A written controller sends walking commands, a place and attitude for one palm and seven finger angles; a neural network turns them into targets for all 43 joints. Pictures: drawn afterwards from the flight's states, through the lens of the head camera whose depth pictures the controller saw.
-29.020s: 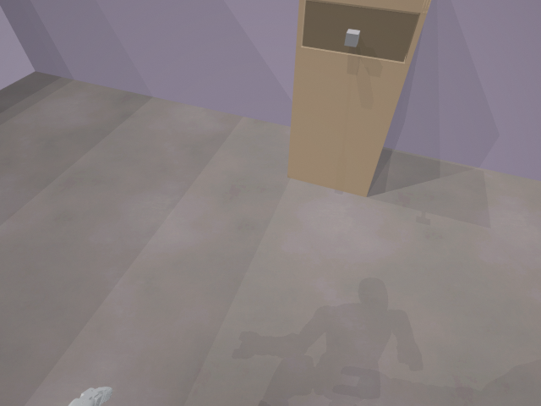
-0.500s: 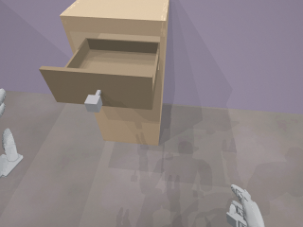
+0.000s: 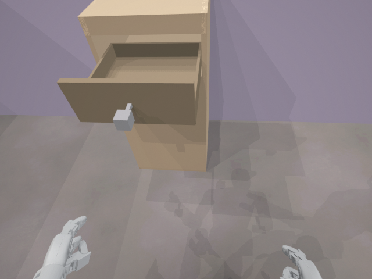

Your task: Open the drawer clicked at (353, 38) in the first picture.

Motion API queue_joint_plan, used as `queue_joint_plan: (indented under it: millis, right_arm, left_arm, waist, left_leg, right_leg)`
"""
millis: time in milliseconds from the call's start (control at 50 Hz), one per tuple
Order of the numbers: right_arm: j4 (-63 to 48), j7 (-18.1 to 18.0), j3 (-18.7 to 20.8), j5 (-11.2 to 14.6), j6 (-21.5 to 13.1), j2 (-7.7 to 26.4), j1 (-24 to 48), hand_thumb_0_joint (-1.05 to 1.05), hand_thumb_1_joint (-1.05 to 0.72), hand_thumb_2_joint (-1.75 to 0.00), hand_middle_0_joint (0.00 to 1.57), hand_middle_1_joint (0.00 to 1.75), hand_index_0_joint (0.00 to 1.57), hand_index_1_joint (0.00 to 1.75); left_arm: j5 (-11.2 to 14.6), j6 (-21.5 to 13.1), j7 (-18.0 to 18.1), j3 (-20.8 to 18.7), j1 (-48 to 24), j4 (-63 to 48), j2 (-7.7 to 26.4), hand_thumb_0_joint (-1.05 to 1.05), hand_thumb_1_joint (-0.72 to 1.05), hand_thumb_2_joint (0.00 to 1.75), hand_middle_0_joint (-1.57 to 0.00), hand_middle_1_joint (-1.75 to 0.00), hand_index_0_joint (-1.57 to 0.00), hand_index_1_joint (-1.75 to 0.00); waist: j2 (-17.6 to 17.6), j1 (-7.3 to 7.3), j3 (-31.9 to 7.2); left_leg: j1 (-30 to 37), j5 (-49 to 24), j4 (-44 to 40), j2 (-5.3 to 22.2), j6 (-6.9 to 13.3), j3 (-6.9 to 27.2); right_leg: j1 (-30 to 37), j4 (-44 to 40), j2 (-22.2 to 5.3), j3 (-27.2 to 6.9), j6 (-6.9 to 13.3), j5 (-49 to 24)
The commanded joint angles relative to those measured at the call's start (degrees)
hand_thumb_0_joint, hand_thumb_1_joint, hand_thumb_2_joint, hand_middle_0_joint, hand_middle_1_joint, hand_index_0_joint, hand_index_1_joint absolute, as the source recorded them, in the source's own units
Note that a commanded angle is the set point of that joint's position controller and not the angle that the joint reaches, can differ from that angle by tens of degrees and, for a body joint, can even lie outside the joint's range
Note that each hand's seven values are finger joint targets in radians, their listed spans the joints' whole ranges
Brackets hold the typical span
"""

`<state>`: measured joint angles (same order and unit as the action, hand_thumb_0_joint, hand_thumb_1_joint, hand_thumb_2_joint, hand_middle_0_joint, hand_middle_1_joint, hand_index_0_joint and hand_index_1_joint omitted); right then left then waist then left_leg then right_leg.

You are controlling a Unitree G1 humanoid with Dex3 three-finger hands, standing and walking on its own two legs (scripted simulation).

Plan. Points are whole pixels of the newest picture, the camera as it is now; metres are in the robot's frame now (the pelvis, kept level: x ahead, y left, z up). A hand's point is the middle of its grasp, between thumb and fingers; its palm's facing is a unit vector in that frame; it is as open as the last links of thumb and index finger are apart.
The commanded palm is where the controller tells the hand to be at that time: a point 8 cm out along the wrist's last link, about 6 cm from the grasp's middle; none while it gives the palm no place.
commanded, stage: let the arm hang, fingers relaxed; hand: left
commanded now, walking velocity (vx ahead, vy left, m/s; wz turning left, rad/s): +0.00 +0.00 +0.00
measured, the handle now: (126, 115) +0.53 +0.19 +0.04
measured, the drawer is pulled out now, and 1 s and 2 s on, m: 0.27 0.27 0.27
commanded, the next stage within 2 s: look to check the result in 0.92 s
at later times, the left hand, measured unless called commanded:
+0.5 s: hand out of the picture -0.02 +0.17 -0.15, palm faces +0.04 -0.97 -0.26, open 7.3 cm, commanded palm none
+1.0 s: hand out of the picture +0.01 +0.14 -0.15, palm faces +0.04 -0.98 -0.21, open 7.3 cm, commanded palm none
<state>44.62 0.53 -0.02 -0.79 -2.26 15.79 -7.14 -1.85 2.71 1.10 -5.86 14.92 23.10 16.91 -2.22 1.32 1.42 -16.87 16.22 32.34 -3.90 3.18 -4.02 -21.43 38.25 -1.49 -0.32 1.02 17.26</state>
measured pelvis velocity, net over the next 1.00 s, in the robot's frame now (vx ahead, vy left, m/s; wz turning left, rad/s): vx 0.01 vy -0.03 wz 0.00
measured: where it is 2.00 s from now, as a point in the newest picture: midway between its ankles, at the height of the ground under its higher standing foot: outside the picture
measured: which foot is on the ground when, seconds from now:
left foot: down 0.00-1.00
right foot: down 0.00-1.00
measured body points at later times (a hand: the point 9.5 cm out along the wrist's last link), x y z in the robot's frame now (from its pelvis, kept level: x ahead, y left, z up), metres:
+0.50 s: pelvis -0.01 -0.02 +0.02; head +0.00 -0.04 +0.47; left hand -0.02 +0.22 -0.13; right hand -0.04 -0.23 -0.15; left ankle +0.01 +0.09 -0.73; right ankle +0.03 -0.10 -0.73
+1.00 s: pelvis +0.01 -0.03 +0.02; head +0.03 -0.04 +0.47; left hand +0.01 +0.19 -0.14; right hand -0.02 -0.24 -0.15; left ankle +0.01 +0.09 -0.73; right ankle +0.03 -0.10 -0.73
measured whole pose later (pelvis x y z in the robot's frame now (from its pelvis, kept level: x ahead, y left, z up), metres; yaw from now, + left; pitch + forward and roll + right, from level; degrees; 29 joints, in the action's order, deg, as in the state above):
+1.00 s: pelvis +0.01 -0.03 +0.02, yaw +0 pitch -1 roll +0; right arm 63.6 -2.5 0.4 -0.7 0.9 7.7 -18.8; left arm -0.7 0.4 1.9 -1.3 14.6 65.0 7.3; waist -1.7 0.8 3.3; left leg -8.9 12.5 22.8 0.2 0.0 -1.3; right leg -10.6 22.9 3.0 1.9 3.7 11.0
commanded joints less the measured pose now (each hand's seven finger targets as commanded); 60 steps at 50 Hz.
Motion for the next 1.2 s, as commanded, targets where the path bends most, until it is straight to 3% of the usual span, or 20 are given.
queue_joint_plan:
  millis: [0, 20, 40, 80, 120, 140, 160, 200, 240, 360, 440, 540, 600, 800, 960, 1180]
  right_arm:
    - [-2.8, -0.9, 2.0, -0.4, 0.7, 5.4, -1.2, 0.0, -0.9, -0.9, 0.2, 0.3, 0.2, 0.3]
    - [-1.8, -1.0, 1.8, -0.2, 1.4, 3.8, -2.9, 0.0, -0.9, -0.9, 0.2, 0.3, 0.2, 0.3]
    - [-0.5, -1.1, 1.6, -0.1, 2.2, 2.6, -4.5, 0.0, -0.9, -0.9, 0.2, 0.3, 0.2, 0.3]
    - [2.7, -1.4, 1.5, -0.3, 3.0, 1.5, -6.9, 0.0, -0.9, -0.9, 0.2, 0.3, 0.2, 0.3]
    - [5.6, -1.6, 1.1, -0.2, 2.8, 0.3, -9.1, 0.0, -0.9, -0.9, 0.2, 0.3, 0.2, 0.3]
    - [6.4, -1.8, 1.1, -0.6, 2.7, -0.1, -9.5, 0.0, -0.9, -0.9, 0.2, 0.3, 0.2, 0.3]
    - [6.8, -1.9, 1.1, -0.6, 2.8, 0.4, -9.1, 0.0, -0.9, -0.9, 0.2, 0.3, 0.2, 0.3]
    - [8.7, -2.0, 1.1, -0.6, 3.1, 0.8, -9.6, 0.0, -0.9, -0.9, 0.2, 0.3, 0.2, 0.3]
    - [9.9, -2.2, 1.3, -0.6, 3.1, 1.1, -10.7, 0.0, -0.9, -0.9, 0.2, 0.3, 0.2, 0.3]
    - [13.2, -2.5, 1.6, -0.3, 2.9, -0.1, -15.3, 0.0, -0.9, -0.9, 0.2, 0.3, 0.2, 0.3]
    - [15.2, -2.5, 1.3, -0.3, 2.8, -1.5, -17.3, 0.0, -0.9, -0.9, 0.2, 0.3, 0.2, 0.3]
    - [16.7, -2.6, 1.0, -0.4, 3.0, -2.9, -17.7, 0.0, -0.9, -0.9, 0.2, 0.3, 0.2, 0.3]
    - [17.2, -2.6, 1.0, -0.4, 2.9, -3.6, -17.5, 0.0, -0.9, -0.9, 0.2, 0.3, 0.2, 0.3]
    - [17.7, -3.1, 0.9, -0.2, 2.3, -4.6, -16.5, 0.0, -0.9, -0.9, 0.2, 0.3, 0.2, 0.3]
    - [17.9, -3.3, 1.1, -0.1, 2.4, -3.9, -16.0, 0.0, -0.9, -0.9, 0.2, 0.3, 0.2, 0.3]
    - [18.3, -3.4, 1.0, -0.1, 2.5, -3.7, -15.6, 0.0, -0.9, -0.9, 0.2, 0.3, 0.2, 0.3]
  left_arm:
    - [-0.2, -2.2, -0.4, 1.2, 5.1, 7.4, 5.0, 0.0, 0.9, 0.9, -0.2, -0.3, -0.2, -0.3]
    - [-0.1, -2.2, -0.4, 1.7, 3.6, 10.5, 5.9, 0.0, 0.9, 0.9, -0.2, -0.3, -0.2, -0.3]
    - [0.3, -2.3, -0.4, 2.1, 1.5, 12.9, 6.4, 0.0, 0.9, 0.9, -0.2, -0.3, -0.2, -0.3]
    - [0.6, -2.3, -0.1, 2.7, -1.4, 16.9, 5.2, 0.0, 0.9, 0.9, -0.2, -0.3, -0.2, -0.3]
    - [1.1, -2.5, -0.1, 3.2, -1.8, 21.3, 4.2, 0.0, 0.9, 0.9, -0.2, -0.3, -0.2, -0.3]
    - [1.2, -2.6, 0.1, 2.5, -0.6, 22.9, 1.9, 0.0, 0.9, 0.9, -0.2, -0.3, -0.2, -0.3]
    - [1.2, -2.4, 0.2, 2.7, 0.5, 24.6, 1.6, 0.0, 0.9, 0.9, -0.2, -0.3, -0.2, -0.3]
    - [1.4, -2.0, 0.1, 3.1, 1.1, 28.4, 1.4, 0.0, 0.9, 0.9, -0.2, -0.3, -0.2, -0.3]
    - [1.4, -2.0, -0.1, 3.3, 2.4, 31.1, 0.9, 0.0, 0.9, 0.9, -0.2, -0.3, -0.2, -0.3]
    - [1.3, -2.6, 0.3, 3.7, 3.1, 36.3, -0.3, 0.0, 0.9, 0.9, -0.2, -0.3, -0.2, -0.3]
    - [1.4, -2.8, 0.7, 3.8, 2.8, 37.8, -1.0, 0.0, 0.9, 0.9, -0.2, -0.3, -0.2, -0.3]
    - [1.3, -2.8, 1.0, 3.9, 3.3, 38.8, -1.8, 0.0, 0.9, 0.9, -0.2, -0.3, -0.2, -0.3]
    - [1.4, -2.9, 1.1, 3.8, 3.5, 39.0, -2.1, 0.0, 0.9, 0.9, -0.2, -0.3, -0.2, -0.3]
    - [1.4, -3.2, 1.2, 3.5, 3.1, 39.7, -3.0, 0.0, 0.9, 0.9, -0.2, -0.3, -0.2, -0.3]
    - [1.4, -3.4, 1.3, 3.5, 2.9, 40.2, -3.1, 0.0, 0.9, 0.9, -0.2, -0.3, -0.2, -0.3]
    - [1.5, -3.5, 1.4, 3.5, 2.5, 40.6, -3.0, 0.0, 0.9, 0.9, -0.2, -0.3, -0.2, -0.3]
  waist:
    - [10.2, -2.64, -5.9]
    - [12.9, -1.35, -5.9]
    - [13.7, -0.39, -5.2]
    - [6.7, 0.57, -3.6]
    - [-1.1, 1.09, -3.0]
    - [-5.1, 0.6, -3.0]
    - [-7.4, -0.34, -2.4]
    - [-9.9, -1.07, 1.1]
    - [-8.2, -1.66, 2.3]
    - [1.6, -1.11, 2.7]
    - [4.0, -0.45, 2.9]
    - [4.7, -0.28, 5.5]
    - [3.4, -0.39, 6.1]
    - [-0.1, -0.67, 4.1]
    - [1.9, -0.58, 2.9]
    - [1.8, -0.38, 2.5]
  left_leg:
    - [-3.7, -10.1, -4.2, 8.7, 0.7, 9.0]
    - [-0.4, -2.3, -0.5, 4.7, -0.9, 5.6]
    - [1.9, 3.8, 1.9, 2.8, -1.7, 4.1]
    - [5.5, 4.7, 2.7, 3.7, -1.9, 4.0]
    - [7.6, -3.6, -2.4, 5.2, -1.5, 5.9]
    - [6.8, -4.8, -5.4, 6.9, -1.1, 7.8]
    - [5.0, -4.7, -7.8, 8.6, -0.7, 9.6]
    - [-1.5, 4.3, -13.4, 9.9, -0.2, 11.7]
    - [-3.6, 8.3, -15.8, 10.1, -0.1, 12.2]
    - [0.4, 4.1, -14.5, 9.3, -0.3, 9.8]
    - [2.4, 1.2, -13.6, 8.8, -0.5, 8.7]
    - [2.9, 0.2, -13.2, 8.5, -0.7, 7.6]
    - [3.0, -0.2, -13.1, 8.4, -0.8, 7.3]
    - [3.9, -4.9, -13.5, 9.1, -1.2, 7.1]
    - [6.3, -7.0, -13.2, 9.2, -1.4, 6.8]
    - [7.2, -8.3, -13.0, 9.3, -1.6, 6.2]
  right_leg:
    - [12.7, -9.7, -4.6, -7.5, 1.9, -12.1]
    - [9.7, -14.9, -8.6, -12.0, 4.0, -12.7]
    - [7.0, -18.6, -11.2, -15.0, 6.3, -11.8]
    - [3.5, -20.8, -10.5, -13.9, 8.0, -5.5]
    - [3.3, -19.4, -7.9, -11.5, 6.7, -2.5]
    - [4.3, -18.5, -5.8, -9.1, 5.5, -1.4]
    - [6.1, -18.2, -3.7, -7.2, 4.1, -1.1]
    - [9.4, -18.1, -2.2, -5.1, 3.1, 1.8]
    - [11.3, -18.1, -1.6, -4.4, 2.9, 0.9]
    - [9.7, -21.5, -2.7, -5.5, 2.9, 2.2]
    - [8.2, -22.6, -3.2, -6.4, 2.9, 3.2]
    - [5.7, -23.2, -3.2, -6.8, 2.6, 4.0]
    - [5.2, -23.2, -3.1, -7.0, 2.6, 3.6]
    - [9.2, -21.2, -3.1, -6.1, 2.7, -5.1]
    - [10.2, -21.2, -3.3, -5.6, 2.7, -8.1]
    - [11.6, -21.5, -3.6, -5.5, 2.5, -10.4]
